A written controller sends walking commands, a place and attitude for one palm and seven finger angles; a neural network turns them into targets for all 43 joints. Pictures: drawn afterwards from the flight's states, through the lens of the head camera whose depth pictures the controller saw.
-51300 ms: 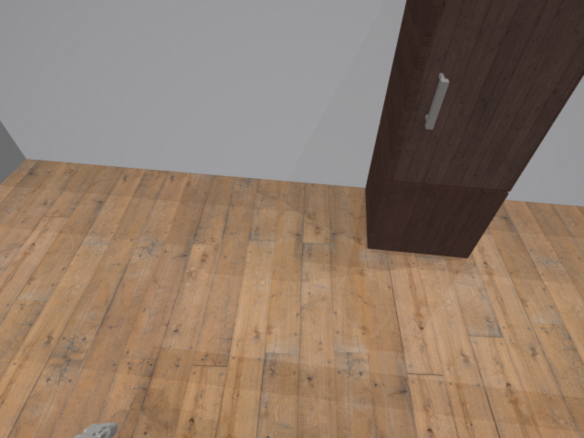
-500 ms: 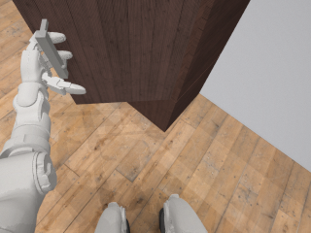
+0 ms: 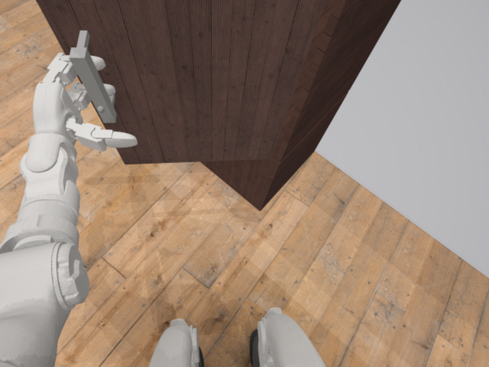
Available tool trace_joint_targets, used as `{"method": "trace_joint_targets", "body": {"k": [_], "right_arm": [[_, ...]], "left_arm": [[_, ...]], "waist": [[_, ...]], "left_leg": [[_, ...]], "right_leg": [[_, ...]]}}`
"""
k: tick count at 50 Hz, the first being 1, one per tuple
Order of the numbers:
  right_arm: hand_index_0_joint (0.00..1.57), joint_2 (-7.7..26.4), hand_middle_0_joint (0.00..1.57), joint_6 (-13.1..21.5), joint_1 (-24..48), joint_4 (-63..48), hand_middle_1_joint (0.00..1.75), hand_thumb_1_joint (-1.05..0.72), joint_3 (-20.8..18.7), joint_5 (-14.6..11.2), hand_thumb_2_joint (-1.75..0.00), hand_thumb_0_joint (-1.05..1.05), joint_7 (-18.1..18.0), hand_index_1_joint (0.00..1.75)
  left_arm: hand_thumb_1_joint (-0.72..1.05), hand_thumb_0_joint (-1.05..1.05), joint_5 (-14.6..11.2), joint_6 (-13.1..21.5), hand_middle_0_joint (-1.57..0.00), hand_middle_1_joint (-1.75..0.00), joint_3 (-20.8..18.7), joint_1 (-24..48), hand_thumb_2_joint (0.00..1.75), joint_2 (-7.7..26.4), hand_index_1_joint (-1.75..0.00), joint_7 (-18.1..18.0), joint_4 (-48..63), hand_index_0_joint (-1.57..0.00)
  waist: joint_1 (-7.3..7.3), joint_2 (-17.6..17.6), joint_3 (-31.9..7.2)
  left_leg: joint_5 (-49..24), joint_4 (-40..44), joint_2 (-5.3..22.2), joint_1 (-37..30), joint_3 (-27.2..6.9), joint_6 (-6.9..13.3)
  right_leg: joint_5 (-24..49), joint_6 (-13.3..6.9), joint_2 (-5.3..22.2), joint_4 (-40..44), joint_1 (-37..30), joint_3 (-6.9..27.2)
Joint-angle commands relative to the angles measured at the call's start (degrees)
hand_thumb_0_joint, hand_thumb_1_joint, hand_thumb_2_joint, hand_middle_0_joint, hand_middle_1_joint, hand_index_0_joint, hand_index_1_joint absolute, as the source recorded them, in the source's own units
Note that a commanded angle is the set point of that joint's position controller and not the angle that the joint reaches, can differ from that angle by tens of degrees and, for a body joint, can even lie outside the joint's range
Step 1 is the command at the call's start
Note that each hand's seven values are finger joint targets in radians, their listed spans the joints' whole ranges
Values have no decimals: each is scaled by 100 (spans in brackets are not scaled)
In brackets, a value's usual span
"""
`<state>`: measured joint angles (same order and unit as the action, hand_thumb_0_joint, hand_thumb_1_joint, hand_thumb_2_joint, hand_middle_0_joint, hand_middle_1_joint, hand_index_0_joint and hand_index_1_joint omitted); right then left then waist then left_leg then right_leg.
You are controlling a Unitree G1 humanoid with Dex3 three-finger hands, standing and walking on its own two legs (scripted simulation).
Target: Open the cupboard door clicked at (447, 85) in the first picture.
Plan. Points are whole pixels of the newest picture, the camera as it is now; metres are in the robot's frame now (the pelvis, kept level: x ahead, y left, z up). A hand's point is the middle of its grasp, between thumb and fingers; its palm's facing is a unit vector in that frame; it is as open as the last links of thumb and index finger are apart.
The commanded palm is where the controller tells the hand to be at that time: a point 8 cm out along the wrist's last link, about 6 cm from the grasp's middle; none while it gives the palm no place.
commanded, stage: close the thumb around the handle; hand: left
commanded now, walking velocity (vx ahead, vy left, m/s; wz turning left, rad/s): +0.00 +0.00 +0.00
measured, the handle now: (97, 80) +0.57 +0.20 +0.06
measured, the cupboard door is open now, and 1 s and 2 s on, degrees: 46 56 90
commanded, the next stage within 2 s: pull the door open along its arc in 0.54 s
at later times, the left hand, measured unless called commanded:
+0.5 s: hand (102, 108) +0.51 +0.19 +0.07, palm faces +0.02 -1.00 -0.01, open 6.4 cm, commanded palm +0.48 +0.22 +0.06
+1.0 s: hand (110, 139) +0.45 +0.17 +0.07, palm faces -0.01 -1.00 -0.02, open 6.4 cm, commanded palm +0.39 +0.22 +0.06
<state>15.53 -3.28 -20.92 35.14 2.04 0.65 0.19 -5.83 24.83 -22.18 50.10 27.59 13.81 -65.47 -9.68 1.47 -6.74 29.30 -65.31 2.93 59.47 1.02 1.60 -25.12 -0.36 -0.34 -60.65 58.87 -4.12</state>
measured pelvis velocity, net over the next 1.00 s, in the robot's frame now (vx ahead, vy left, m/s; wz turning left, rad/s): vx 0.02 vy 0.00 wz -0.01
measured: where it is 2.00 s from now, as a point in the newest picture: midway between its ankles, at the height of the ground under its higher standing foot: outside the picture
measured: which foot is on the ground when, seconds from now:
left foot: down 0.00-1.00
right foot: down 0.00-1.00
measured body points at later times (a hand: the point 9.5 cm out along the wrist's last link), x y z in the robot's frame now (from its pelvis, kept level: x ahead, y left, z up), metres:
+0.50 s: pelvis +0.00 +0.01 +0.00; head +0.14 +0.03 +0.43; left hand +0.50 +0.24 +0.07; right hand +0.01 -0.25 -0.11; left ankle +0.01 +0.10 -0.65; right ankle +0.03 -0.12 -0.65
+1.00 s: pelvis +0.02 +0.00 +0.02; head +0.12 +0.00 +0.45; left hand +0.44 +0.22 +0.07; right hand +0.06 -0.26 -0.10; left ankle +0.01 +0.10 -0.65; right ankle +0.03 -0.12 -0.65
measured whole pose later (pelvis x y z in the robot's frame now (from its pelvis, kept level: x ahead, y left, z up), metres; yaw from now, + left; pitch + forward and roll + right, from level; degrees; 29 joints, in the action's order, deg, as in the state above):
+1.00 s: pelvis +0.02 +0.00 +0.02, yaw -1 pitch +21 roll -2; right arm 14.7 -4.7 -21.3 33.1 0.5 -0.9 1.3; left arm -10.6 24.3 -17.5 29.4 19.0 12.8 -45.5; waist -6.5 1.8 -8.1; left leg 28.8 -59.7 2.9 51.5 2.6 1.3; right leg -25.0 -0.5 -0.6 -56.7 52.3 -2.4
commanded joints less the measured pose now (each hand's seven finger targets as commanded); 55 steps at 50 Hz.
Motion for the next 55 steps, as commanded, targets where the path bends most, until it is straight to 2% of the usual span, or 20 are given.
{"method": "trace_joint_targets", "body": {"k": [1,4,6,10,11,17,21,22,23,24,27,29,32,33,40,48,50,51,52,55], "right_arm": [[20,1022,20,70,-948,-211,30,-90,-368,30,-90,0,-86,30],[20,1038,20,60,-954,-228,30,-90,-353,28,-90,0,-83,30],[20,1028,20,66,-953,-237,30,-90,-365,37,-90,0,-88,30],[20,1011,20,52,-981,-271,30,-90,-367,39,-90,0,-72,30],[20,1021,20,35,-966,-244,30,-90,-373,40,-90,0,-71,30],[20,1008,20,22,-958,-233,30,-90,-379,44,-90,0,-52,30],[20,1019,20,10,-1022,-199,30,-90,-415,66,-90,0,-49,30],[20,997,20,7,-1000,-199,30,-90,-416,65,-90,0,-38,30],[20,982,20,4,-997,-186,30,-90,-425,59,-90,0,-32,30],[20,1016,20,-14,-1011,-191,30,-90,-425,62,-90,0,-33,30],[20,969,20,-18,-978,-183,30,-90,-416,58,-90,0,-17,30],[20,982,20,-26,-953,-181,30,-90,-415,54,-90,0,-20,30],[20,964,20,-8,-952,-163,30,-90,-427,61,-90,0,-25,30],[20,1007,20,-15,-968,-123,30,-90,-423,61,-90,0,-44,30],[20,929,20,-17,-826,-413,30,-90,-439,-11,-90,0,-18,30],[20,795,20,49,-412,-822,30,-90,-509,-164,-90,0,42,30],[20,754,20,115,-277,-954,30,-90,-518,-191,-90,0,66,30],[20,548,20,192,-59,-984,30,-90,-520,-149,-90,0,85,30],[20,547,20,257,19,-977,30,-90,-504,-110,-90,0,127,30],[20,485,20,328,153,-1029,30,-90,-524,14,-90,0,199,30]], "left_arm": [[0,0,-85,469,-34,-125,-87,2478,52,1293,-125,23,1253,-34],[17,0,-100,398,-35,-127,-107,2435,59,1291,-127,-6,1138,-35],[28,0,-83,447,-36,-128,-164,2469,64,1360,-128,-8,1281,-36],[51,0,-125,438,-37,-131,-121,2223,73,1205,-131,13,1269,-37],[56,0,-89,443,-38,-131,-175,2218,76,1314,-131,10,1287,-38],[90,0,-86,465,-40,-135,-27,2286,90,1098,-135,-62,1272,-40],[90,0,-53,518,-40,-135,-39,2286,90,1108,-135,-112,1429,-40],[90,0,-62,529,-40,-135,126,2374,90,923,-135,-109,1523,-40],[90,0,-91,519,-40,-135,115,2315,90,865,-135,-111,1487,-40],[90,0,-88,527,-40,-135,-94,2190,90,1125,-135,-140,1491,-40],[90,0,-67,544,-40,-135,136,2305,90,865,-135,-172,1575,-40],[90,0,-37,544,-40,-135,114,2220,90,916,-135,-212,1478,-40],[90,0,-31,604,-40,-135,195,2266,90,797,-135,-219,1568,-40],[90,0,-8,602,-40,-135,-56,2341,90,1163,-135,-235,1435,-40],[90,0,-225,584,-40,-135,21,1126,90,853,-135,-21,1900,-40],[90,0,-601,354,-40,-135,316,-1292,90,129,-135,2,3334,-40],[90,0,-674,354,-40,-135,468,-1996,90,-124,-135,-44,3895,-40],[90,0,-1081,314,-40,-135,-317,-2253,90,-340,-135,-892,4221,-40],[90,0,-919,269,-40,-135,129,-2617,90,-755,-135,-1323,4306,-40],[90,0,-528,286,-40,-135,130,-3535,90,-878,-135,-2310,5024,-40]], "waist": [[-52,766,-2844],[-70,551,-2700],[-29,740,-2953],[1,696,-2860],[48,741,-2919],[-7,729,-2790],[9,759,-3001],[-23,861,-3039],[-20,770,-2954],[75,746,-2946],[22,891,-2942],[4,681,-2821],[15,854,-2937],[4,702,-2824],[294,526,-3089],[651,51,-2716],[750,178,-2649],[1243,67,-2441],[1061,69,-2234],[1210,-303,-2253]], "left_leg": [[-2345,708,-135,-2223,-429,-66],[-2205,750,-140,-2035,-433,-54],[-2371,709,-146,-2208,-428,-62],[-2615,723,-134,-2279,-443,-71],[-2625,721,-120,-2296,-448,-97],[-2518,764,-116,-2361,-482,-114],[-2920,746,-77,-2654,-538,-144],[-2967,742,-82,-2718,-542,-160],[-2933,744,-89,-2680,-518,-154],[-2954,781,-91,-2622,-515,-163],[-3031,777,-91,-2717,-515,-169],[-2821,806,-104,-2567,-499,-144],[-2954,789,-97,-2739,-508,-162],[-2841,770,-101,-2559,-484,-137],[-2886,888,-182,-2400,-306,-76],[-2831,1216,-245,-2076,-41,-20],[-2944,1288,-248,-2166,-22,-29],[-2801,1396,-256,-1941,25,-126],[-2638,1417,-263,-1955,32,-150],[-2707,1407,-282,-1835,50,-163]], "right_leg": [[1677,-88,-213,574,-1155,185],[1615,-81,-221,598,-1236,170],[1707,-85,-213,562,-1225,180],[1824,-100,-238,552,-1210,140],[1811,-98,-223,535,-1207,140],[1649,-101,-234,574,-1067,106],[1805,-104,-239,540,-1028,82],[1818,-98,-235,539,-996,80],[1835,-94,-241,575,-1037,77],[1869,-110,-241,573,-1171,77],[1880,-99,-242,576,-1073,78],[1839,-103,-247,606,-1159,92],[1877,-110,-234,587,-1089,90],[1892,-103,-230,606,-1169,121],[2316,-111,-230,636,-1923,187],[2850,-77,-172,844,-2802,226],[2883,-99,-155,842,-2877,205],[2702,-86,-163,899,-2883,107],[2560,-63,-156,906,-2779,87],[2792,-97,-105,817,-3122,108]]}}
